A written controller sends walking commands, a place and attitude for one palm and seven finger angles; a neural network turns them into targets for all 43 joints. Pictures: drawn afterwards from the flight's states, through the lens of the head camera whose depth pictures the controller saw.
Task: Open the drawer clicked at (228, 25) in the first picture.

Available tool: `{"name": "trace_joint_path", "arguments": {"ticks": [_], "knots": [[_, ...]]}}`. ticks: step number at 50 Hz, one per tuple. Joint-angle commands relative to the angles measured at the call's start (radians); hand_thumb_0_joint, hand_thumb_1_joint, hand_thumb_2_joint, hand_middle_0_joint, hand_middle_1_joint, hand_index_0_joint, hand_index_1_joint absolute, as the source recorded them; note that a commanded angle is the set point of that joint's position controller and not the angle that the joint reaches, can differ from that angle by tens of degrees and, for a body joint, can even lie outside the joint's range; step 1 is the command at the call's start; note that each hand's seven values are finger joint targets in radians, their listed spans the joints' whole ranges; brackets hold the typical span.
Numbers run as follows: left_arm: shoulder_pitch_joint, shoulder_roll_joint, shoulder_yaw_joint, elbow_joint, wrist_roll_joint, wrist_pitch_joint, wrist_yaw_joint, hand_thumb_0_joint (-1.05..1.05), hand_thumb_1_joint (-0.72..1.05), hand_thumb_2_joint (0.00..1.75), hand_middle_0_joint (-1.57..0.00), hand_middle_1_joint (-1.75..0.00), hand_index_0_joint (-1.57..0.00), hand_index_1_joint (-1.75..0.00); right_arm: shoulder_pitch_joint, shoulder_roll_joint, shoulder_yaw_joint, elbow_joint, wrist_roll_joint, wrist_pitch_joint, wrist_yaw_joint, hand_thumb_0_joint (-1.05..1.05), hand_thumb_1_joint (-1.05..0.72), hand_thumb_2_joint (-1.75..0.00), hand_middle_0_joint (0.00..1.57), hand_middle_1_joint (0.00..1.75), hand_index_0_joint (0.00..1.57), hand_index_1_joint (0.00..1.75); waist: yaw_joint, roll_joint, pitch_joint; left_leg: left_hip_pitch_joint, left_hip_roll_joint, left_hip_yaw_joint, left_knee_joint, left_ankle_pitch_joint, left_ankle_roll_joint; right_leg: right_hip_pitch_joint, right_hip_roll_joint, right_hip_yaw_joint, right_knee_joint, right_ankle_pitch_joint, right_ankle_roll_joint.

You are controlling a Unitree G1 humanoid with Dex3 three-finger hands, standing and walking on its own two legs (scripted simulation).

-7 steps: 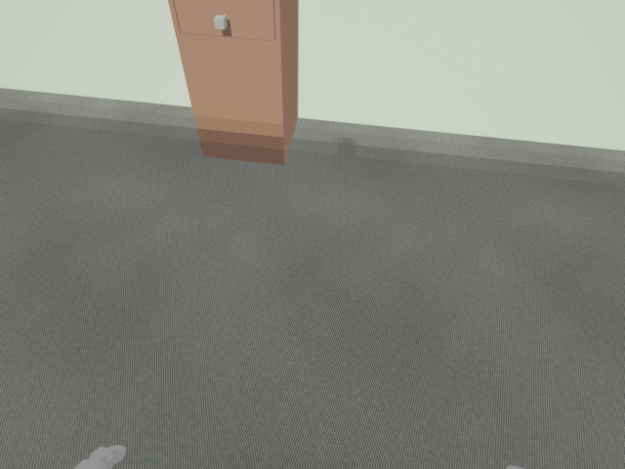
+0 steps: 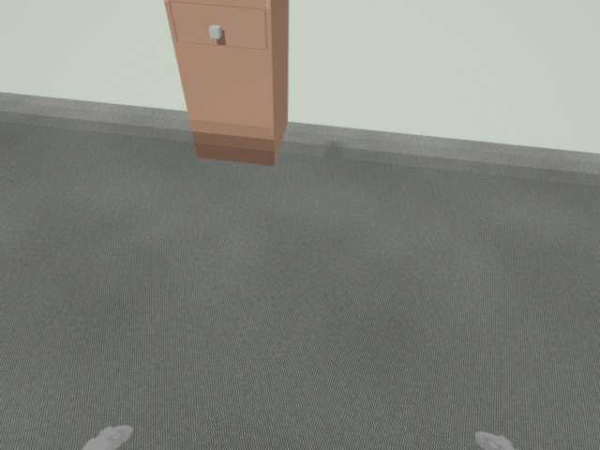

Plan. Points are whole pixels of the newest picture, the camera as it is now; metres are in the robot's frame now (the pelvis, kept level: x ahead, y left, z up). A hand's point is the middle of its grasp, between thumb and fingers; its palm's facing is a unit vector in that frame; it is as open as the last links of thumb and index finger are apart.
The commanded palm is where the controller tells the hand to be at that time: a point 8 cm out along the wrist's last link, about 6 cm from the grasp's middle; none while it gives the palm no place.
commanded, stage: stand and wait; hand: left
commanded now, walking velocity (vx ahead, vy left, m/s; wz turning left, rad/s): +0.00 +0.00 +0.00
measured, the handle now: (216, 30) +1.61 +0.43 -0.07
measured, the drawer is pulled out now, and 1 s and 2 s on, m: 0.00 0.00 0.00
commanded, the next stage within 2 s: look at it before walking up in 0.80 s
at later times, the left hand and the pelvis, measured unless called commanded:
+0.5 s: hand out of the picture +0.05 +0.24 -0.15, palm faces -0.02 -0.94 -0.34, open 7.4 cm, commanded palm none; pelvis -0.02 -0.01 +0.01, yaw +0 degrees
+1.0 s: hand out of the picture +0.04 +0.22 -0.15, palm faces -0.03 -0.94 -0.33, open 7.4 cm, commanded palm none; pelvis -0.04 -0.02 +0.01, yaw +0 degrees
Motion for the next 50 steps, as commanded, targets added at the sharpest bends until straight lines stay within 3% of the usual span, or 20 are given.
{"name": "trace_joint_path", "arguments": {"ticks": [1, 16, 29, 50], "knots": [[-0.037, 0.198, 0.051, -0.058, 0.001, -0.022, 0.011, 0.0, 0.9, 0.9, -0.2, -0.3, -0.2, -0.3, -0.049, -0.217, -0.057, -0.051, 0.0, -0.024, -0.018, 0.0, -0.9, -0.9, 0.2, 0.3, 0.2, 0.3, -0.005, 0.015, -0.074, 0.029, 0.128, -0.085, -0.092, 0.389, 0.024, 0.031, -0.079, 0.051, -0.053, 0.341, -0.061], [-0.031, 0.197, 0.051, -0.005, 0.0, -0.024, 0.007, 0.0, 0.9, 0.9, -0.2, -0.3, -0.2, -0.3, -0.05, -0.22, -0.05, 0.008, 0.005, -0.024, -0.018, 0.0, -0.9, -0.9, 0.2, 0.3, 0.2, 0.3, -0.002, 0.027, -0.06, 0.039, 0.133, -0.093, -0.143, 0.304, 0.018, 0.046, -0.085, 0.072, -0.114, 0.287, -0.061], [-0.03, 0.204, 0.046, 0.04, 0.0, -0.028, 0.004, 0.0, 0.9, 0.9, -0.2, -0.3, -0.2, -0.3, -0.028, -0.224, -0.044, 0.061, 0.007, -0.019, -0.012, 0.0, -0.9, -0.9, 0.2, 0.3, 0.2, 0.3, -0.002, 0.012, -0.015, 0.014, 0.132, -0.102, -0.183, 0.171, 0.01, 0.014, -0.088, 0.097, -0.174, 0.161, -0.062], [-0.028, 0.201, 0.047, 0.051, 0.002, -0.032, 0.003, 0.0, 0.9, 0.9, -0.2, -0.3, -0.2, -0.3, -0.004, -0.218, -0.043, 0.085, 0.007, -0.02, -0.01, 0.0, -0.9, -0.9, 0.2, 0.3, 0.2, 0.3, -0.005, 0.003, -0.015, 0.013, 0.135, -0.106, -0.191, 0.16, 0.003, -0.005, -0.086, 0.113, -0.196, 0.123, -0.064]]}}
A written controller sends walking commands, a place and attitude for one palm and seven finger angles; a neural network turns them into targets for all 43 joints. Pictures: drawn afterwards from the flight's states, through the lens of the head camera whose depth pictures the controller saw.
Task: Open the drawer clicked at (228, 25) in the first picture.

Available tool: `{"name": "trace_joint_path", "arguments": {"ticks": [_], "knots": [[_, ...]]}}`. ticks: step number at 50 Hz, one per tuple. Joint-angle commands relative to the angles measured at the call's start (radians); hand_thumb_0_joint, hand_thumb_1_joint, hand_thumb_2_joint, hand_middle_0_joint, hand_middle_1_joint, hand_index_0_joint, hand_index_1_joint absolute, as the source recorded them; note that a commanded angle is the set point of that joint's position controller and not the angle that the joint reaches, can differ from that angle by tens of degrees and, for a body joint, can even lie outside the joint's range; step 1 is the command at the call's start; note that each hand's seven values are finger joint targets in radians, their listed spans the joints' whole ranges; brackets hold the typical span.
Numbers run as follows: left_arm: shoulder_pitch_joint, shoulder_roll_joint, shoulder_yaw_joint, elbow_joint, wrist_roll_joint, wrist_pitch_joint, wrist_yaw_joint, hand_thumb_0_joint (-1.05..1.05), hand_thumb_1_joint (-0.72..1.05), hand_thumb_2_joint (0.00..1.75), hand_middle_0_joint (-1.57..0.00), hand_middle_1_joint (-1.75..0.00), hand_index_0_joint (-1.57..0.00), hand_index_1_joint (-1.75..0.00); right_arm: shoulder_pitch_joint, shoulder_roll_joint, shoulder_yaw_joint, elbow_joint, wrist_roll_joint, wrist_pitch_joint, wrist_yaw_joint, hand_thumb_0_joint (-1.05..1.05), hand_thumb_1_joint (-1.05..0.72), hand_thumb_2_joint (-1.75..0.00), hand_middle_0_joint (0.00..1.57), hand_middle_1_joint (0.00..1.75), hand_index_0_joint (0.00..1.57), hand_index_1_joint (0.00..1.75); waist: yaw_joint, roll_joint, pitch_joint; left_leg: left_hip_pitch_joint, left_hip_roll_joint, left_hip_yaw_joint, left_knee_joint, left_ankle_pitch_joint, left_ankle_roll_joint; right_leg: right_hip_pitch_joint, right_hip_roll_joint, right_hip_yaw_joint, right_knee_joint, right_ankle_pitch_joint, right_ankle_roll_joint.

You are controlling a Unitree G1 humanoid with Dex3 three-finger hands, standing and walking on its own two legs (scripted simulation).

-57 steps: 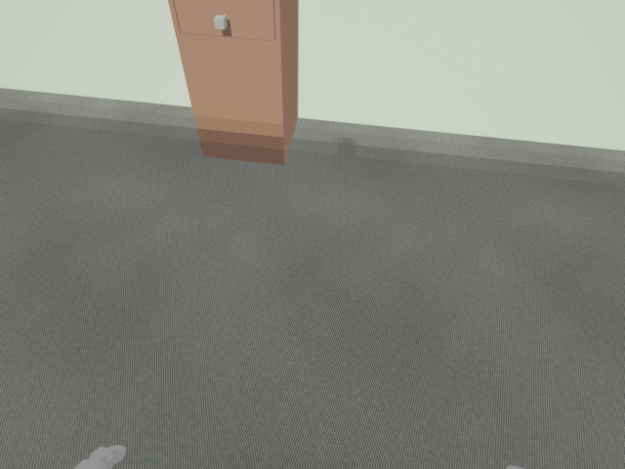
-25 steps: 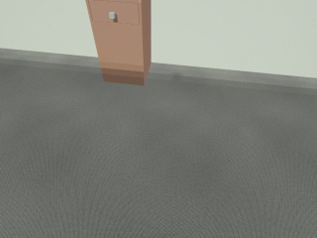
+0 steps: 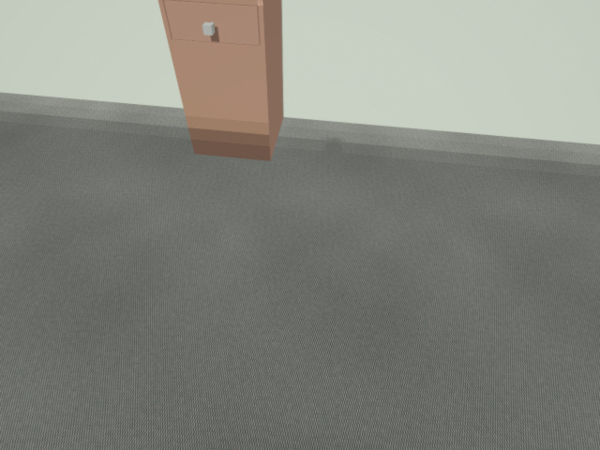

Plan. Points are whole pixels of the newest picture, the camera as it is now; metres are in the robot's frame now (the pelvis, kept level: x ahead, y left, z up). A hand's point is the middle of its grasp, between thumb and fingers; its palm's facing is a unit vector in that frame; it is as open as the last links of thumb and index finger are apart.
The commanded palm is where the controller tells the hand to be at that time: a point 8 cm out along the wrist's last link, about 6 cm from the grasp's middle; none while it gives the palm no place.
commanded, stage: look at it before walking up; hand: left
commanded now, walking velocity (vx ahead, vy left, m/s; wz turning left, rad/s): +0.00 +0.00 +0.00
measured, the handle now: (210, 27) +1.65 +0.46 -0.08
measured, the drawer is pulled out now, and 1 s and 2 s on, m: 0.00 0.00 0.00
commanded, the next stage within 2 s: walk to a spot facing it in 0.40 s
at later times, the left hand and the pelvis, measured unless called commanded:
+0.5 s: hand out of the picture +0.08 +0.25 -0.16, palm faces -0.03 -0.94 -0.34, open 7.4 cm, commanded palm none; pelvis +0.01 +0.00 +0.00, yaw +0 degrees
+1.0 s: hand out of the picture +0.07 +0.27 -0.19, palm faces +0.18 -0.97 -0.18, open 7.4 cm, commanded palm none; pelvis +0.11 +0.08 -0.01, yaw +11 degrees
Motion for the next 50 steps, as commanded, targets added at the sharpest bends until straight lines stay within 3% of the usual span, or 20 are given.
{"name": "trace_joint_path", "arguments": {"ticks": [1, 5, 25, 27, 28, 30, 32, 33, 35, 37, 39, 40, 41, 42, 43, 44, 45, 47, 48, 50], "knots": [[-0.042, 0.207, 0.044, -0.061, -0.002, -0.021, 0.011, 0.0, 0.9, 0.9, -0.2, -0.3, -0.2, -0.3, -0.052, -0.206, -0.04, -0.062, 0.0, -0.025, -0.016, 0.0, -0.9, -0.9, 0.2, 0.3, 0.2, 0.3, 0.002, 0.003, -0.047, 0.001, 0.105, -0.098, -0.072, 0.05, 0.038, -0.018, -0.117, 0.12, -0.088, 0.019, -0.034], [-0.04, 0.208, 0.044, -0.059, -0.002, -0.023, 0.012, 0.0, 0.9, 0.9, -0.2, -0.3, -0.2, -0.3, -0.055, -0.207, -0.04, -0.061, 0.001, -0.026, -0.017, 0.0, -0.9, -0.9, 0.2, 0.3, 0.2, 0.3, 0.002, 0.007, -0.066, 0.014, 0.109, -0.097, -0.067, 0.094, 0.037, 0.002, -0.118, 0.113, -0.076, 0.083, -0.034], [-0.044, 0.21, 0.044, -0.055, 0.0, -0.023, 0.012, 0.0, 0.9, 0.9, -0.2, -0.3, -0.2, -0.3, -0.07, -0.21, -0.038, -0.065, 0.003, -0.025, -0.019, 0.0, -0.9, -0.9, 0.2, 0.3, 0.2, 0.3, 0.004, -0.002, -0.06, 0.029, 0.113, -0.094, -0.076, 0.126, 0.037, 0.013, -0.119, 0.106, -0.078, 0.127, -0.032], [0.024, 0.097, 0.021, -0.029, -0.002, -0.003, 0.017, 0.0, 0.9, 0.9, -0.2, -0.3, -0.2, -0.3, -0.012, -0.089, -0.009, -0.043, -0.005, -0.007, -0.012, 0.0, -0.9, -0.9, 0.2, 0.3, 0.2, 0.3, 0.008, 0.004, -0.072, 0.0, 0.095, -0.085, -0.05, 0.031, 0.024, 0.031, -0.119, 0.081, -0.066, -0.021, -0.01], [0.053, 0.092, 0.024, -0.026, 0.003, 0.005, 0.015, 0.0, 0.9, 0.9, -0.2, -0.3, -0.2, -0.3, 0.008, -0.077, -0.009, -0.044, -0.008, 0.003, -0.008, 0.0, -0.9, -0.9, 0.2, 0.3, 0.2, 0.3, 0.014, -0.008, -0.055, -0.043, 0.083, -0.084, -0.029, -0.084, 0.027, 0.024, -0.116, 0.094, -0.072, -0.164, -0.011], [0.088, 0.128, 0.042, -0.034, 0.009, 0.014, 0.008, 0.0, 0.9, 0.9, -0.2, -0.3, -0.2, -0.3, 0.01, -0.072, -0.013, -0.062, -0.015, 0.014, -0.004, 0.0, -0.9, -0.9, 0.2, 0.3, 0.2, 0.3, 0.033, -0.083, 0.031, -0.208, 0.031, -0.059, 0.043, -0.271, 0.026, 0.025, -0.159, 0.163, -0.132, -0.388, -0.04], [0.15, 0.173, 0.067, -0.049, 0.013, 0.012, 0.01, 0.0, 0.9, 0.9, -0.2, -0.3, -0.2, -0.3, -0.004, -0.062, -0.022, -0.101, -0.014, 0.019, -0.002, 0.0, -0.9, -0.9, 0.2, 0.3, 0.2, 0.3, 0.061, -0.219, 0.062, -0.328, 0.005, 0.023, 0.279, -0.287, 0.015, 0.042, -0.304, 0.307, -0.251, -0.528, -0.115], [0.171, 0.178, 0.073, -0.054, 0.015, 0.006, 0.013, 0.0, 0.9, 0.9, -0.2, -0.3, -0.2, -0.3, -0.018, -0.072, -0.032, -0.125, -0.012, 0.017, 0.002, 0.0, -0.9, -0.9, 0.2, 0.3, 0.2, 0.3, 0.068, -0.206, 0.072, -0.381, 0.025, 0.014, 0.393, -0.313, 0.018, 0.056, -0.359, 0.35, -0.275, -0.518, -0.157], [0.16, 0.159, 0.08, -0.067, 0.016, -0.02, 0.015, 0.0, 0.9, 0.9, -0.2, -0.3, -0.2, -0.3, -0.019, -0.06, -0.042, -0.14, -0.009, 0.004, 0.013, 0.0, -0.9, -0.9, 0.2, 0.3, 0.2, 0.3, 0.048, -0.134, 0.085, -0.423, 0.07, 0.002, 0.492, -0.262, 0.021, 0.08, -0.381, 0.292, -0.255, -0.344, -0.182], [0.137, 0.149, 0.084, -0.081, 0.019, -0.032, 0.012, 0.0, 0.9, 0.9, -0.2, -0.3, -0.2, -0.3, 0.012, -0.02, -0.041, -0.149, -0.003, -0.003, 0.023, 0.0, -0.9, -0.9, 0.2, 0.3, 0.2, 0.3, 0.025, -0.099, 0.065, -0.363, 0.085, 0.032, 0.416, -0.258, 0.017, 0.074, -0.358, 0.15, -0.195, -0.196, -0.163], [0.108, 0.136, 0.087, -0.085, 0.02, -0.034, 0.011, 0.0, 0.9, 0.9, -0.2, -0.3, -0.2, -0.3, 0.089, 0.013, -0.041, -0.138, -0.001, -0.01, 0.028, 0.0, -0.9, -0.9, 0.2, 0.3, 0.2, 0.3, -0.016, -0.116, 0.052, -0.23, 0.073, 0.082, 0.266, -0.199, 0.015, 0.012, -0.326, 0.039, -0.127, -0.143, -0.122], [0.107, 0.123, 0.089, -0.084, 0.016, -0.031, 0.01, 0.0, 0.9, 0.9, -0.2, -0.3, -0.2, -0.3, 0.156, 0.021, -0.043, -0.116, -0.003, -0.015, 0.026, 0.0, -0.9, -0.9, 0.2, 0.3, 0.2, 0.3, -0.039, -0.084, 0.031, -0.11, 0.042, 0.124, 0.188, -0.12, 0.015, -0.042, -0.291, -0.026, -0.062, -0.141, -0.092], [0.119, 0.101, 0.086, -0.081, 0.008, -0.027, 0.007, 0.0, 0.9, 0.9, -0.2, -0.3, -0.2, -0.3, 0.251, 0.003, -0.05, -0.086, -0.006, -0.019, 0.021, 0.0, -0.9, -0.9, 0.2, 0.3, 0.2, 0.3, -0.069, -0.007, -0.004, 0.045, 0.013, 0.138, 0.116, -0.074, 0.018, -0.117, -0.24, -0.097, 0.073, -0.14, -0.062], [0.131, 0.04, 0.074, -0.092, 0.001, -0.022, 0.0, 0.0, 0.9, 0.9, -0.2, -0.3, -0.2, -0.3, 0.371, -0.067, -0.072, -0.051, -0.011, -0.028, 0.01, 0.0, -0.9, -0.9, 0.2, 0.3, 0.2, 0.3, -0.114, 0.209, -0.027, 0.162, 0.113, -0.078, -0.011, -0.217, 0.059, -0.255, -0.15, -0.17, 0.369, -0.165, -0.015], [0.103, -0.03, 0.057, -0.142, 0.0, -0.021, -0.009, 0.0, 0.9, 0.9, -0.2, -0.3, -0.2, -0.3, 0.464, -0.156, -0.096, -0.041, -0.015, -0.035, 0.0, 0.0, -0.9, -0.9, 0.2, 0.3, 0.2, 0.3, -0.128, 0.445, -0.014, 0.215, 0.347, -0.488, -0.184, -0.288, 0.145, -0.504, -0.032, -0.177, 0.655, -0.423, 0.04], [0.044, -0.02, 0.059, -0.171, 0.009, -0.022, -0.004, 0.0, 0.9, 0.9, -0.2, -0.3, -0.2, -0.3, 0.459, -0.155, -0.094, -0.039, -0.011, -0.028, -0.011, 0.0, -0.9, -0.9, 0.2, 0.3, 0.2, 0.3, -0.119, 0.286, 0.02, 0.161, 0.406, -0.585, -0.237, -0.332, 0.201, -0.567, -0.06, -0.048, 0.771, -0.4, 0.015], [0.035, -0.013, 0.069, -0.156, 0.014, -0.024, -0.005, 0.0, 0.9, 0.9, -0.2, -0.3, -0.2, -0.3, 0.395, -0.097, -0.08, -0.052, -0.007, -0.027, -0.014, 0.0, -0.9, -0.9, 0.2, 0.3, 0.2, 0.3, -0.085, 0.16, 0.051, 0.095, 0.365, -0.512, -0.234, -0.367, 0.197, -0.563, -0.108, -0.016, 0.81, -0.291, 0.0], [0.048, -0.032, 0.073, -0.12, 0.018, -0.029, -0.016, 0.0, 0.9, 0.9, -0.2, -0.3, -0.2, -0.3, 0.295, -0.021, -0.063, -0.078, -0.008, -0.047, -0.019, 0.0, -0.9, -0.9, 0.2, 0.3, 0.2, 0.3, -0.041, 0.087, 0.097, -0.019, 0.296, -0.394, -0.239, -0.261, 0.178, -0.519, -0.146, -0.002, 0.81, -0.148, 0.012], [0.086, -0.038, 0.069, -0.102, 0.02, -0.028, -0.021, 0.0, 0.9, 0.9, -0.2, -0.3, -0.2, -0.3, 0.279, 0.001, -0.058, -0.076, -0.005, -0.06, -0.021, 0.0, -0.9, -0.9, 0.2, 0.3, 0.2, 0.3, -0.02, 0.079, 0.078, -0.016, 0.27, -0.322, -0.236, -0.154, 0.17, -0.489, -0.15, -0.01, 0.787, -0.097, 0.022], [0.115, -0.069, 0.064, -0.086, 0.02, -0.026, -0.019, 0.0, 0.9, 0.9, -0.2, -0.3, -0.2, -0.3, 0.314, 0.025, -0.057, -0.054, -0.003, -0.076, -0.028, 0.0, -0.9, -0.9, 0.2, 0.3, 0.2, 0.3, -0.014, 0.07, 0.037, 0.053, 0.229, -0.221, -0.203, 0.089, 0.17, -0.477, -0.138, -0.034, 0.744, -0.059, 0.039]]}}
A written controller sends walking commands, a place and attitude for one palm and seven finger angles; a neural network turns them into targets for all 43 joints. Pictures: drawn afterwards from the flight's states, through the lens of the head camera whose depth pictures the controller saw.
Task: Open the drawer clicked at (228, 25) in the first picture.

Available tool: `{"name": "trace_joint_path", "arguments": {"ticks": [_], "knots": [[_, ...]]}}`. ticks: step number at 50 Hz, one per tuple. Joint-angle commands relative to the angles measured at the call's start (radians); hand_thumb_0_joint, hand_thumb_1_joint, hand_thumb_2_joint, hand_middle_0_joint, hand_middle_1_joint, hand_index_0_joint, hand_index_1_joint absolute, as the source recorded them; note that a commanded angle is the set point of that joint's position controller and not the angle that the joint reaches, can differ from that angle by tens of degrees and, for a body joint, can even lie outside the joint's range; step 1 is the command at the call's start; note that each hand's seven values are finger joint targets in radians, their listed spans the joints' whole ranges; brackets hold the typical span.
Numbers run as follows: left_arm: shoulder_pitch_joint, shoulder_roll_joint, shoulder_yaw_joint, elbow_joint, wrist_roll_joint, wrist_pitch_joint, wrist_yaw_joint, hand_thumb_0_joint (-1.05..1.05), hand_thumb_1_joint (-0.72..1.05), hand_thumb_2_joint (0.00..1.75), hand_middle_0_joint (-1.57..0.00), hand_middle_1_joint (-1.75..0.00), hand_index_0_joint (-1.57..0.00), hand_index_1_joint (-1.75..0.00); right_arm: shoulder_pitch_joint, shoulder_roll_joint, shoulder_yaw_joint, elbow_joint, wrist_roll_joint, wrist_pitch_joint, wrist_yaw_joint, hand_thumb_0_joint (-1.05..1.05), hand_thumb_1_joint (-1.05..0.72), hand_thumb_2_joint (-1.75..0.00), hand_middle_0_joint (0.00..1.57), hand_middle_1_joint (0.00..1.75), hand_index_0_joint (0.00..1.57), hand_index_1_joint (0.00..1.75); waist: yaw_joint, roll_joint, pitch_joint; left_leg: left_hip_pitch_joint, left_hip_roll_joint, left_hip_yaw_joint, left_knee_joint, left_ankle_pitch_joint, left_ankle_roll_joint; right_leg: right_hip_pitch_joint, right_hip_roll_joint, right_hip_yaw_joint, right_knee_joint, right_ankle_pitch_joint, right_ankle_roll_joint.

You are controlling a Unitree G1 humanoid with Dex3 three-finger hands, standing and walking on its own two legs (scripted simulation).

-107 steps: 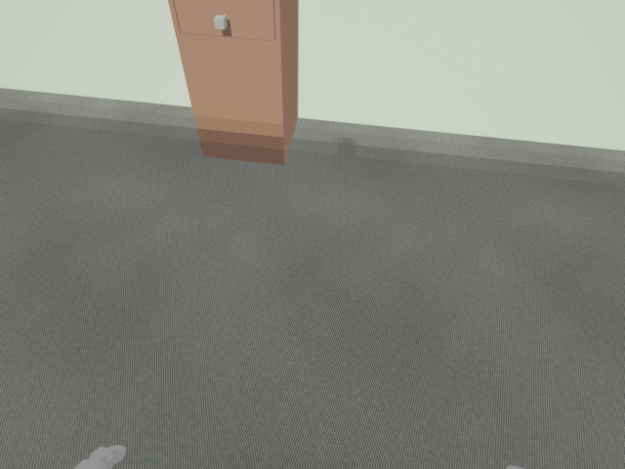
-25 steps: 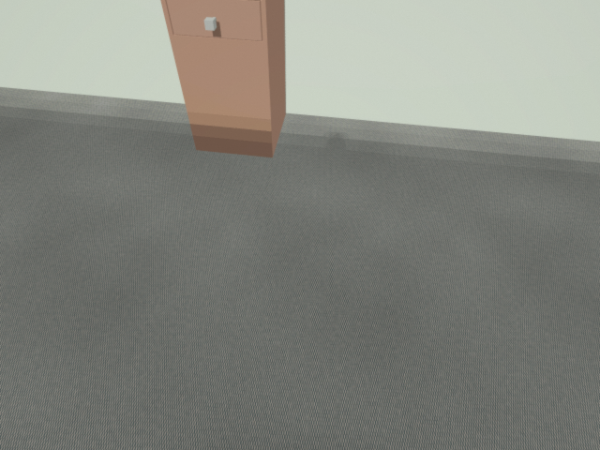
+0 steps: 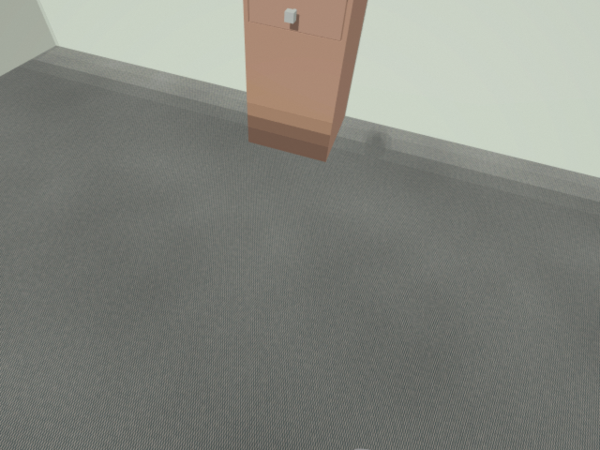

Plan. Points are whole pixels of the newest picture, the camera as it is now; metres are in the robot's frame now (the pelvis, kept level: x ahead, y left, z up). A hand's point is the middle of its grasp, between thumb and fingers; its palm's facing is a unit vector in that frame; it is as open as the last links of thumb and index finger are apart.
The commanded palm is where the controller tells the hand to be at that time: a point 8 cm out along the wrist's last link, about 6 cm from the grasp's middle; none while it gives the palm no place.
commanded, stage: walk to a spot facing it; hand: left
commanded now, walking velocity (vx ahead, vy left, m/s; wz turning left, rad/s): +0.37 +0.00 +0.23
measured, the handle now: (292, 14) +1.58 +0.08 -0.07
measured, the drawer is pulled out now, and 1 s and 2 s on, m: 0.00 0.00 0.00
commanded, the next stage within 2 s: turn to face it in 1.38 s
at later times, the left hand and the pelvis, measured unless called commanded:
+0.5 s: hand (221, 345) +0.31 +0.14 -0.16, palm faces +0.16 -0.97 -0.19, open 7.4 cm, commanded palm none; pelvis +0.24 -0.04 -0.01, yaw +9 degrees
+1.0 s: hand (198, 326) +0.35 +0.19 -0.18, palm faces +0.33 -0.93 -0.13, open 7.4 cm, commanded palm none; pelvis +0.46 +0.06 +0.00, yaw +14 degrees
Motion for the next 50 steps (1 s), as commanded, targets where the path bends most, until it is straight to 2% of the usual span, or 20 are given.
{"name": "trace_joint_path", "arguments": {"ticks": [1, 7, 12, 14, 16, 17, 18, 19, 20, 22, 24, 27, 38, 40, 42, 43, 44, 45, 48, 50], "knots": [[-0.052, 0.03, 0.009, -0.093, -0.001, -0.042, -0.002, 0.0, 0.9, 0.9, -0.2, -0.3, -0.2, -0.3, 0.103, -0.148, -0.035, 0.004, 0.006, -0.043, -0.028, 0.0, -0.9, -0.9, 0.2, 0.3, 0.2, 0.3, 0.001, 0.126, 0.016, 0.15, 0.259, -0.303, -0.319, 0.28, 0.113, -0.21, -0.037, 0.033, -0.014, 0.102, 0.019], [-0.195, 0.004, 0.009, -0.142, -0.007, -0.043, -0.001, 0.0, 0.9, 0.9, -0.2, -0.3, -0.2, -0.3, 0.168, -0.109, -0.04, 0.049, 0.006, -0.045, -0.035, 0.0, -0.9, -0.9, 0.2, 0.3, 0.2, 0.3, -0.027, 0.128, 0.095, 0.221, 0.244, -0.247, -0.328, 0.403, 0.127, -0.284, -0.035, -0.003, -0.207, 0.161, 0.034], [-0.294, -0.015, 0.008, -0.179, -0.015, -0.058, -0.003, 0.0, 0.9, 0.9, -0.2, -0.3, -0.2, -0.3, 0.189, -0.115, -0.044, 0.069, -0.004, -0.041, -0.038, 0.0, -0.9, -0.9, 0.2, 0.3, 0.2, 0.3, -0.051, 0.191, 0.119, 0.222, 0.235, -0.206, -0.279, 0.563, 0.106, -0.144, 0.015, -0.059, -0.466, 0.169, -0.001], [-0.232, 0.0, 0.016, -0.165, -0.013, -0.065, -0.001, 0.0, 0.9, 0.9, -0.2, -0.3, -0.2, -0.3, 0.168, -0.128, -0.049, 0.072, -0.003, -0.039, -0.038, 0.0, -0.9, -0.9, 0.2, 0.3, 0.2, 0.3, -0.016, 0.18, 0.092, 0.203, 0.241, -0.196, -0.193, 0.724, 0.097, -0.013, 0.05, -0.072, -0.505, 0.155, -0.028], [0.012, 0.043, 0.035, -0.095, -0.006, -0.078, 0.004, 0.0, 0.9, 0.9, -0.2, -0.3, -0.2, -0.3, 0.121, -0.148, -0.055, 0.061, 0.002, -0.039, -0.038, 0.0, -0.9, -0.9, 0.2, 0.3, 0.2, 0.3, 0.101, 0.128, -0.028, 0.141, 0.203, -0.154, 0.07, 0.784, 0.051, 0.292, 0.078, -0.074, -0.583, 0.226, -0.054], [0.167, 0.12, 0.057, -0.054, 0.006, -0.093, 0.014, 0.0, 0.9, 0.9, -0.2, -0.3, -0.2, -0.3, 0.129, -0.124, -0.052, 0.045, 0.01, -0.04, -0.028, 0.0, -0.9, -0.9, 0.2, 0.3, 0.2, 0.3, 0.156, 0.009, -0.141, -0.059, 0.138, -0.118, 0.356, 0.544, 0.013, 0.571, -0.074, 0.103, -0.619, 0.196, -0.111], [0.267, 0.231, 0.083, -0.03, 0.005, -0.094, 0.028, 0.0, 0.9, 0.9, -0.2, -0.3, -0.2, -0.3, 0.201, -0.06, -0.04, 0.013, 0.017, -0.043, -0.021, 0.0, -0.9, -0.9, 0.2, 0.3, 0.2, 0.3, 0.148, -0.242, -0.295, -0.312, -0.038, -0.071, 0.708, -0.158, -0.029, 0.776, -0.385, 0.576, -0.753, 0.219, -0.22], [0.237, 0.226, 0.081, -0.024, -0.015, -0.087, 0.028, 0.0, 0.9, 0.9, -0.2, -0.3, -0.2, -0.3, 0.115, -0.079, -0.045, 0.002, 0.015, -0.039, -0.022, 0.0, -0.9, -0.9, 0.2, 0.3, 0.2, 0.3, 0.15, -0.135, -0.226, -0.36, 0.019, -0.158, 0.853, -0.216, -0.003, 0.67, -0.402, 0.614, -0.839, 0.119, -0.241], [0.133, 0.173, 0.069, -0.04, -0.013, -0.089, 0.025, 0.0, 0.9, 0.9, -0.2, -0.3, -0.2, -0.3, 0.078, -0.067, -0.05, 0.007, 0.012, -0.04, -0.016, 0.0, -0.9, -0.9, 0.2, 0.3, 0.2, 0.3, 0.113, -0.142, -0.121, -0.375, 0.076, -0.16, 0.894, -0.11, 0.0, 0.536, -0.363, 0.545, -0.88, 0.0, -0.21], [0.02, 0.064, 0.034, -0.061, -0.01, -0.098, 0.028, 0.0, 0.9, 0.9, -0.2, -0.3, -0.2, -0.3, -0.004, -0.038, -0.047, -0.006, 0.0, -0.022, -0.007, 0.0, -0.9, -0.9, 0.2, 0.3, 0.2, 0.3, 0.052, 0.009, 0.028, -0.366, 0.136, -0.149, 0.849, 0.007, -0.011, 0.273, -0.297, 0.325, -0.896, 0.097, -0.167], [-0.004, 0.01, 0.015, -0.056, -0.005, -0.106, 0.029, 0.0, 0.9, 0.9, -0.2, -0.3, -0.2, -0.3, 0.022, -0.002, -0.04, 0.008, -0.008, 0.005, -0.001, 0.0, -0.9, -0.9, 0.2, 0.3, 0.2, 0.3, 0.007, 0.012, 0.062, -0.316, 0.145, -0.133, 0.788, 0.056, -0.026, 0.161, -0.236, 0.151, -0.917, 0.199, -0.131], [0.038, -0.007, 0.011, -0.038, -0.003, -0.11, 0.029, 0.0, 0.9, 0.9, -0.2, -0.3, -0.2, -0.3, 0.005, -0.011, -0.042, -0.005, -0.012, 0.028, 0.005, 0.0, -0.9, -0.9, 0.2, 0.3, 0.2, 0.3, -0.009, -0.047, 0.051, -0.358, 0.159, -0.099, 0.696, 0.106, -0.055, 0.174, -0.205, 0.049, -0.944, 0.255, -0.13], [0.178, 0.067, 0.008, 0.03, -0.003, -0.105, 0.037, 0.0, 0.9, 0.9, -0.2, -0.3, -0.2, -0.3, -0.302, -0.035, -0.028, -0.117, -0.004, 0.007, 0.041, 0.0, -0.9, -0.9, 0.2, 0.3, 0.2, 0.3, 0.061, -0.026, 0.086, -0.338, 0.125, 0.028, 0.17, 0.144, -0.036, 0.438, -0.214, -0.066, -0.887, 0.563, -0.132], [0.179, 0.079, 0.012, 0.031, -0.005, -0.101, 0.037, 0.0, 0.9, 0.9, -0.2, -0.3, -0.2, -0.3, -0.249, -0.051, -0.034, -0.106, -0.006, 0.0, 0.033, 0.0, -0.9, -0.9, 0.2, 0.3, 0.2, 0.3, 0.031, -0.041, 0.057, -0.229, 0.079, 0.064, 0.127, 0.09, -0.01, 0.451, -0.215, -0.094, -0.779, 0.74, -0.129], [0.155, 0.085, 0.014, 0.027, -0.012, -0.097, 0.037, 0.0, 0.9, 0.9, -0.2, -0.3, -0.2, -0.3, -0.012, -0.113, -0.053, -0.037, -0.015, -0.009, 0.017, 0.0, -0.9, -0.9, 0.2, 0.3, 0.2, 0.3, -0.081, 0.005, -0.08, 0.121, 0.053, 0.052, 0.008, 0.158, 0.025, 0.341, -0.16, -0.166, -0.444, 0.754, -0.082], [0.19, 0.037, 0.011, 0.008, -0.02, -0.096, 0.029, 0.0, 0.9, 0.9, -0.2, -0.3, -0.2, -0.3, 0.119, -0.232, -0.082, -0.013, -0.024, -0.015, 0.006, 0.0, -0.9, -0.9, 0.2, 0.3, 0.2, 0.3, -0.118, 0.227, -0.212, 0.377, 0.25, -0.234, -0.047, 0.177, 0.091, 0.123, -0.048, -0.192, -0.161, 0.399, -0.031], [0.172, 0.006, 0.0, -0.03, -0.027, -0.098, 0.019, 0.0, 0.9, 0.9, -0.2, -0.3, -0.2, -0.3, 0.193, -0.306, -0.096, 0.004, -0.012, -0.014, -0.006, 0.0, -0.9, -0.9, 0.2, 0.3, 0.2, 0.3, -0.124, 0.366, -0.25, 0.506, 0.461, -0.564, -0.172, 0.309, 0.188, -0.123, 0.067, -0.122, 0.12, -0.198, -0.009], [0.105, 0.035, 0.01, -0.048, -0.022, -0.094, 0.026, 0.0, 0.9, 0.9, -0.2, -0.3, -0.2, -0.3, 0.148, -0.285, -0.091, 0.003, 0.001, -0.007, -0.013, 0.0, -0.9, -0.9, 0.2, 0.3, 0.2, 0.3, -0.108, 0.216, -0.191, 0.454, 0.483, -0.537, -0.206, 0.291, 0.209, -0.19, 0.017, -0.011, 0.206, -0.187, -0.033], [0.048, -0.005, 0.014, -0.019, -0.01, -0.076, 0.013, 0.0, 0.9, 0.9, -0.2, -0.3, -0.2, -0.3, -0.048, -0.14, -0.054, -0.039, 0.0, -0.03, -0.019, 0.0, -0.9, -0.9, 0.2, 0.3, 0.2, 0.3, -0.016, 0.077, -0.003, 0.095, 0.376, -0.299, -0.279, 0.231, 0.106, -0.142, -0.077, 0.04, 0.159, 0.011, -0.017], [0.094, -0.049, 0.012, -0.005, 0.0, -0.052, 0.012, 0.0, 0.9, 0.9, -0.2, -0.3, -0.2, -0.3, -0.053, -0.099, -0.041, -0.03, 0.001, -0.041, -0.022, 0.0, -0.9, -0.9, 0.2, 0.3, 0.2, 0.3, 0.021, 0.122, 0.035, 0.0, 0.314, -0.196, -0.319, 0.247, 0.079, -0.079, -0.071, 0.029, 0.096, 0.066, -0.004]]}}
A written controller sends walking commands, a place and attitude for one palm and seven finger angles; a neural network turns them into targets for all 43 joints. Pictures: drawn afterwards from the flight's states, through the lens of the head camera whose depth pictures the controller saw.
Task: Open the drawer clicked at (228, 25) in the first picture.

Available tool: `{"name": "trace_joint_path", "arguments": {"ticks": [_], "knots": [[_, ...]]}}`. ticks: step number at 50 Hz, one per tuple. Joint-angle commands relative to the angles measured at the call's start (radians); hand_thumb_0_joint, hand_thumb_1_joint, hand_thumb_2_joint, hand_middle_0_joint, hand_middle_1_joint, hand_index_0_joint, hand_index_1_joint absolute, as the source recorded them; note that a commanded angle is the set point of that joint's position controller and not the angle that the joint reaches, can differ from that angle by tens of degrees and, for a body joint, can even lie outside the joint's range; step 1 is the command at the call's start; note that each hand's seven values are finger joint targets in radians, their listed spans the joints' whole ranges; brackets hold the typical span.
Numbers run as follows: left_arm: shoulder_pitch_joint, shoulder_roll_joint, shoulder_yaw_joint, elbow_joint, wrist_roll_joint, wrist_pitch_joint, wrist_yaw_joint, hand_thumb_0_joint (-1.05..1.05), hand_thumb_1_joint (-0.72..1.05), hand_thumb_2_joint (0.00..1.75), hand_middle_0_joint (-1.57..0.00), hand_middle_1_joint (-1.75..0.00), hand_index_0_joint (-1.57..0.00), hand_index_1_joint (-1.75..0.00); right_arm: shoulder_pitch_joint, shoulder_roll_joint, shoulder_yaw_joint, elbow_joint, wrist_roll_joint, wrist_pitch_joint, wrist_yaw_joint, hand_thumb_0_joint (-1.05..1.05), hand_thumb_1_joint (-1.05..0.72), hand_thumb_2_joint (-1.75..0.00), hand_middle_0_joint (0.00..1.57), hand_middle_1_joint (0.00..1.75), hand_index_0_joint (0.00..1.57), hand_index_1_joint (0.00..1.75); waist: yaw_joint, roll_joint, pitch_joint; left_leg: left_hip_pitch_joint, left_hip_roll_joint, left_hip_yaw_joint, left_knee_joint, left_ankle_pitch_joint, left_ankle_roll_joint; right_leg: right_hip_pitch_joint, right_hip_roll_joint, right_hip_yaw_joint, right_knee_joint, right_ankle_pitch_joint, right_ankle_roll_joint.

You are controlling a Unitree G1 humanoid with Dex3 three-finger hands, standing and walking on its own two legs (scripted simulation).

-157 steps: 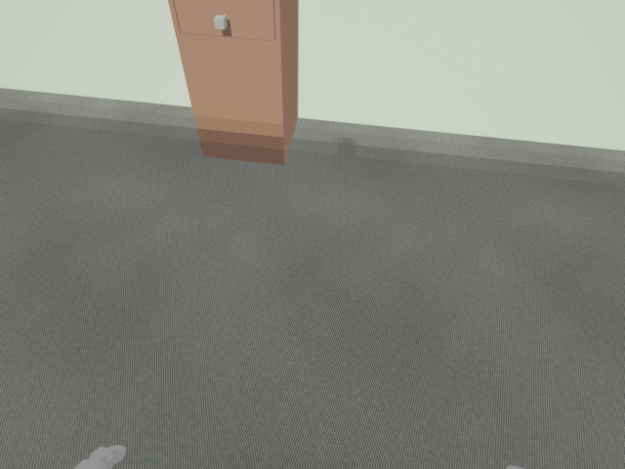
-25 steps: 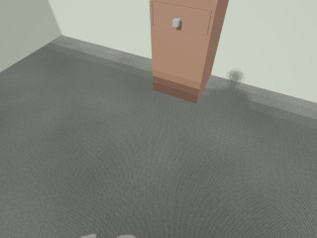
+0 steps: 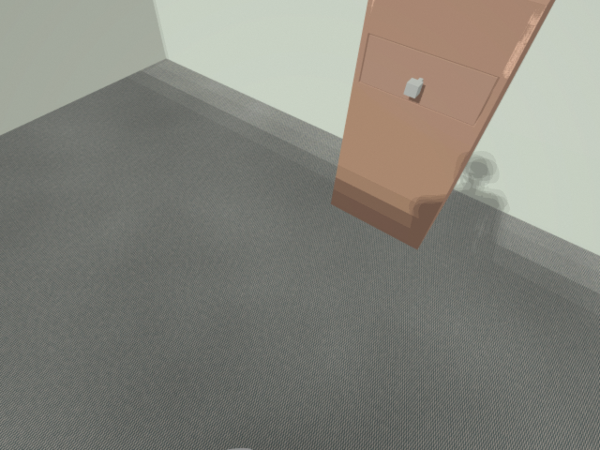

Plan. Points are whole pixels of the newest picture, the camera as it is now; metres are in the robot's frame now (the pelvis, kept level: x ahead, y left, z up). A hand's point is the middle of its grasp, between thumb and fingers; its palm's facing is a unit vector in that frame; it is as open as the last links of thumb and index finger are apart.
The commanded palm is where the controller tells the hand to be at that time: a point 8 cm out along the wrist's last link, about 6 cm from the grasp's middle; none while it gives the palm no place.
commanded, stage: walk to a spot facing it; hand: left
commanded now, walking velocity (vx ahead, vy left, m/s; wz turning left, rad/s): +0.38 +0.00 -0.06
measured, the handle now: (415, 85) +1.09 -0.24 -0.07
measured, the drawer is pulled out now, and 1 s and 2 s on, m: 0.00 0.00 0.00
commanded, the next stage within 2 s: turn to face it in 0.38 s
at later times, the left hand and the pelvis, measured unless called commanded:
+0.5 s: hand (256, 319) +0.35 +0.11 -0.16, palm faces -0.08 -0.97 -0.21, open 7.4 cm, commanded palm none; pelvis +0.22 -0.06 -0.01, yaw -2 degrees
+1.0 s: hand (232, 316) +0.36 +0.16 -0.18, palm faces -0.10 -0.98 -0.16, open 7.4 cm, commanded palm none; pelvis +0.31 -0.02 +0.00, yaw -14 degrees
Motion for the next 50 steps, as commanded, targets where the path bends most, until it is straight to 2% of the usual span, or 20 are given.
{"name": "trace_joint_path", "arguments": {"ticks": [1, 7, 11, 17, 19, 21, 22, 23, 24, 27, 28, 30, 33, 39, 42, 45, 46, 47, 48, 50], "knots": [[0.025, 0.026, 0.021, -0.069, 0.014, 0.003, -0.003, 0.0, 0.9, 0.9, -0.2, -0.3, -0.2, -0.3, 0.163, -0.101, -0.01, 0.031, -0.01, -0.009, -0.014, 0.0, -0.9, -0.9, 0.2, 0.3, 0.2, 0.3, -0.024, 0.109, -0.018, 0.052, 0.263, -0.234, -0.384, 0.123, 0.061, -0.144, -0.055, 0.054, -0.031, 0.12, 0.011], [-0.106, 0.054, 0.032, -0.13, 0.013, 0.027, -0.017, 0.0, 0.9, 0.9, -0.2, -0.3, -0.2, -0.3, 0.222, -0.122, -0.013, 0.042, -0.005, -0.015, -0.016, 0.0, -0.9, -0.9, 0.2, 0.3, 0.2, 0.3, -0.03, 0.111, 0.045, 0.136, 0.252, -0.207, -0.462, 0.067, 0.077, -0.295, -0.06, 0.057, -0.168, 0.271, 0.034], [-0.238, 0.065, 0.032, -0.176, 0.01, 0.022, -0.023, 0.0, 0.9, 0.9, -0.2, -0.3, -0.2, -0.3, 0.289, -0.125, -0.013, 0.07, -0.008, -0.017, -0.021, 0.0, -0.9, -0.9, 0.2, 0.3, 0.2, 0.3, -0.057, 0.115, 0.061, 0.261, 0.258, -0.174, -0.436, 0.202, 0.082, -0.345, -0.052, 0.031, -0.328, 0.284, 0.035], [-0.375, 0.053, 0.02, -0.224, 0.004, 0.003, -0.024, 0.0, 0.9, 0.9, -0.2, -0.3, -0.2, -0.3, 0.389, -0.129, -0.011, 0.117, -0.023, -0.007, -0.023, 0.0, -0.9, -0.9, 0.2, 0.3, 0.2, 0.3, -0.106, 0.131, 0.074, 0.351, 0.273, -0.123, -0.34, 0.449, 0.07, -0.256, 0.012, -0.027, -0.563, 0.214, -0.013], [-0.326, 0.064, 0.022, -0.213, 0.004, -0.006, -0.022, 0.0, 0.9, 0.9, -0.2, -0.3, -0.2, -0.3, 0.383, -0.138, -0.011, 0.124, -0.023, -0.004, -0.024, 0.0, -0.9, -0.9, 0.2, 0.3, 0.2, 0.3, -0.078, 0.135, 0.04, 0.342, 0.276, -0.103, -0.251, 0.612, 0.059, -0.129, 0.053, -0.052, -0.625, 0.171, -0.04], [-0.089, 0.11, 0.034, -0.139, 0.009, -0.023, -0.016, 0.0, 0.9, 0.9, -0.2, -0.3, -0.2, -0.3, 0.344, -0.153, -0.011, 0.123, -0.013, -0.002, -0.023, 0.0, -0.9, -0.9, 0.2, 0.3, 0.2, 0.3, 0.031, 0.092, -0.09, 0.277, 0.224, -0.061, 0.011, 0.689, 0.011, 0.194, 0.094, -0.072, -0.728, 0.271, -0.059], [0.06, 0.187, 0.054, -0.093, 0.016, -0.038, -0.007, 0.0, 0.9, 0.9, -0.2, -0.3, -0.2, -0.3, 0.335, -0.131, -0.009, 0.11, -0.001, -0.005, -0.014, 0.0, -0.9, -0.9, 0.2, 0.3, 0.2, 0.3, 0.091, -0.02, -0.203, 0.073, 0.168, -0.036, 0.256, 0.473, -0.028, 0.469, -0.048, 0.077, -0.723, 0.376, -0.103], [0.162, 0.298, 0.08, -0.073, 0.01, -0.043, 0.006, 0.0, 0.9, 0.9, -0.2, -0.3, -0.2, -0.3, 0.406, -0.068, 0.002, 0.082, 0.008, -0.006, -0.013, 0.0, -0.9, -0.9, 0.2, 0.3, 0.2, 0.3, 0.084, -0.269, -0.343, -0.199, -0.005, -0.019, 0.592, -0.267, -0.081, 0.703, -0.359, 0.487, -0.799, 0.59, -0.217], [0.143, 0.306, 0.077, -0.076, -0.01, -0.035, 0.011, 0.0, 0.9, 0.9, -0.2, -0.3, -0.2, -0.3, 0.348, -0.101, -0.001, 0.074, 0.008, 0.004, -0.022, 0.0, -0.9, -0.9, 0.2, 0.3, 0.2, 0.3, 0.083, -0.155, -0.322, -0.224, 0.016, -0.159, 0.737, -0.348, -0.063, 0.609, -0.389, 0.498, -0.863, 0.657, -0.259], [-0.069, 0.166, 0.035, -0.111, -0.014, -0.034, 0.018, 0.0, 0.9, 0.9, -0.2, -0.3, -0.2, -0.3, 0.237, -0.049, 0.0, 0.074, -0.005, 0.023, -0.019, 0.0, -0.9, -0.9, 0.2, 0.3, 0.2, 0.3, -0.002, -0.015, -0.068, -0.223, 0.121, -0.16, 0.712, -0.182, -0.094, 0.228, -0.27, 0.302, -0.916, 0.684, -0.221], [-0.098, 0.132, 0.029, -0.112, -0.011, -0.037, 0.022, 0.0, 0.9, 0.9, -0.2, -0.3, -0.2, -0.3, 0.248, -0.028, 0.004, 0.08, -0.01, 0.034, -0.019, 0.0, -0.9, -0.9, 0.2, 0.3, 0.2, 0.3, -0.03, 0.021, -0.04, -0.188, 0.134, -0.155, 0.656, -0.151, -0.1, 0.158, -0.234, 0.23, -0.929, 0.73, -0.205], [-0.115, 0.125, 0.023, -0.111, -0.003, -0.039, 0.024, 0.0, 0.9, 0.9, -0.2, -0.3, -0.2, -0.3, 0.289, -0.012, 0.006, 0.088, -0.013, 0.055, -0.018, 0.0, -0.9, -0.9, 0.2, 0.3, 0.2, 0.3, -0.071, -0.029, -0.067, -0.136, 0.125, -0.122, 0.547, -0.134, -0.126, 0.105, -0.177, 0.131, -0.918, 0.849, -0.177], [-0.123, 0.126, 0.034, -0.125, 0.002, -0.028, 0.025, 0.0, 0.9, 0.9, -0.2, -0.3, -0.2, -0.3, 0.258, -0.017, -0.001, 0.064, -0.013, 0.074, -0.019, 0.0, -0.9, -0.9, 0.2, 0.3, 0.2, 0.3, -0.078, -0.085, -0.096, -0.134, 0.108, -0.103, 0.445, -0.089, -0.152, 0.096, -0.134, 0.135, -0.91, 0.839, -0.183], [-0.113, 0.189, 0.062, -0.147, 0.003, 0.005, 0.016, 0.0, 0.9, 0.9, -0.2, -0.3, -0.2, -0.3, 0.058, -0.08, -0.006, -0.034, -0.008, 0.079, -0.019, 0.0, -0.9, -0.9, 0.2, 0.3, 0.2, 0.3, -0.035, -0.123, -0.12, -0.146, 0.079, -0.104, 0.267, -0.089, -0.174, 0.152, -0.114, 0.247, -0.876, 0.675, -0.189], [-0.112, 0.208, 0.075, -0.162, 0.003, 0.023, 0.015, 0.0, 0.9, 0.9, -0.2, -0.3, -0.2, -0.3, 0.0, -0.094, -0.009, -0.069, -0.001, 0.075, -0.024, 0.0, -0.9, -0.9, 0.2, 0.3, 0.2, 0.3, -0.021, -0.127, -0.112, -0.065, 0.053, -0.108, 0.159, -0.109, -0.166, 0.131, -0.118, 0.317, -0.852, 0.623, -0.184], [-0.15, 0.202, 0.079, -0.183, -0.006, 0.042, 0.015, 0.0, 0.9, 0.9, -0.2, -0.3, -0.2, -0.3, 0.059, -0.121, -0.014, -0.06, 0.0, 0.065, -0.035, 0.0, -0.9, -0.9, 0.2, 0.3, 0.2, 0.3, -0.06, -0.088, -0.116, 0.162, 0.053, -0.097, -0.102, 0.04, -0.154, 0.022, -0.062, 0.308, -0.767, 0.492, -0.115], [-0.138, 0.157, 0.071, -0.198, -0.014, 0.047, 0.014, 0.0, 0.9, 0.9, -0.2, -0.3, -0.2, -0.3, 0.095, -0.18, -0.022, -0.056, -0.005, 0.055, -0.04, 0.0, -0.9, -0.9, 0.2, 0.3, 0.2, 0.3, -0.07, 0.071, -0.14, 0.28, 0.188, -0.213, -0.216, 0.115, -0.121, -0.077, 0.029, 0.246, -0.659, 0.309, -0.065], [-0.116, 0.109, 0.064, -0.217, -0.019, 0.05, 0.004, 0.0, 0.9, 0.9, -0.2, -0.3, -0.2, -0.3, 0.118, -0.267, -0.038, -0.068, -0.015, 0.055, -0.039, 0.0, -0.9, -0.9, 0.2, 0.3, 0.2, 0.3, -0.071, 0.349, -0.155, 0.324, 0.432, -0.44, -0.266, 0.324, -0.017, -0.207, 0.146, 0.104, -0.421, -0.115, 0.003], [-0.126, 0.137, 0.066, -0.224, -0.007, 0.053, 0.007, 0.0, 0.9, 0.9, -0.2, -0.3, -0.2, -0.3, 0.117, -0.281, -0.038, -0.081, -0.014, 0.07, -0.036, 0.0, -0.9, -0.9, 0.2, 0.3, 0.2, 0.3, -0.074, 0.304, -0.126, 0.222, 0.492, -0.449, -0.262, 0.349, 0.059, -0.181, 0.11, 0.108, -0.237, -0.227, 0.013], [-0.11, 0.158, 0.085, -0.196, 0.008, 0.072, 0.0, 0.0, 0.9, 0.9, -0.2, -0.3, -0.2, -0.3, -0.002, -0.201, -0.019, -0.115, -0.018, 0.066, -0.041, 0.0, -0.9, -0.9, 0.2, 0.3, 0.2, 0.3, -0.029, 0.232, -0.049, 0.08, 0.398, -0.316, -0.316, 0.184, 0.042, -0.177, 0.085, 0.12, -0.065, -0.123, 0.027]]}}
